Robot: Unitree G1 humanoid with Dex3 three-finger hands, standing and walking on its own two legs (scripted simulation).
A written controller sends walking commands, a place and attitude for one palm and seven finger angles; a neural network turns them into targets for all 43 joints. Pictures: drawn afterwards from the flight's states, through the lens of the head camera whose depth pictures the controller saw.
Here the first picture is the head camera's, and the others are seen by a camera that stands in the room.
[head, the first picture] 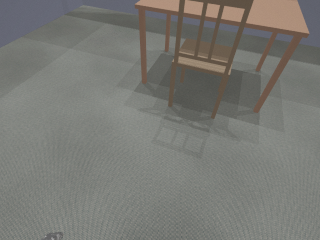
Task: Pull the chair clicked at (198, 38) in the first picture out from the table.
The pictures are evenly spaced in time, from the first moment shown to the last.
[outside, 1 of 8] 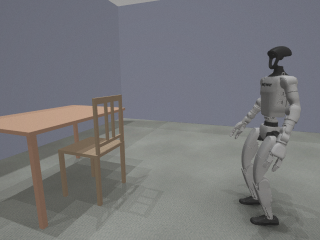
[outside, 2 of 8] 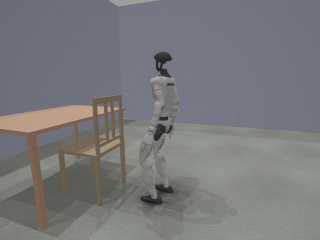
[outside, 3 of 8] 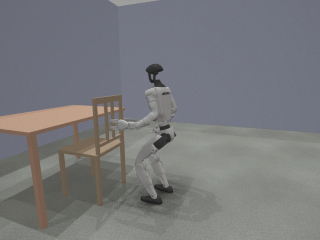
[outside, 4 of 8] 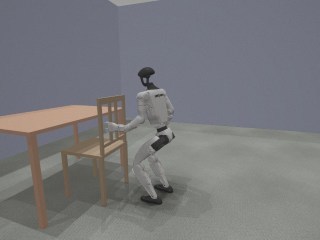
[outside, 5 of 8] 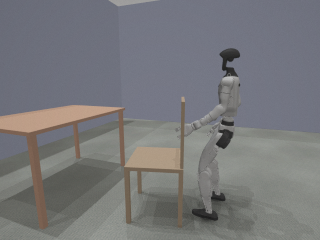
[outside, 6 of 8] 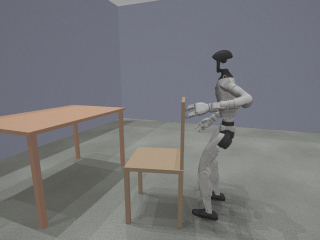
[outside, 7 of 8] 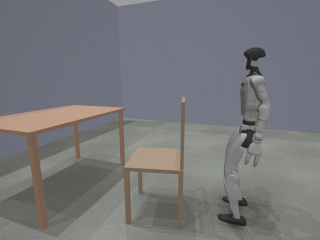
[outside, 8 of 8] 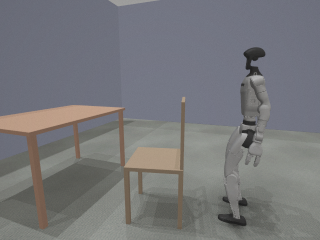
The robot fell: no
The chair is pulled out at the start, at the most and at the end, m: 0.00 0.68 0.68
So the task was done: yes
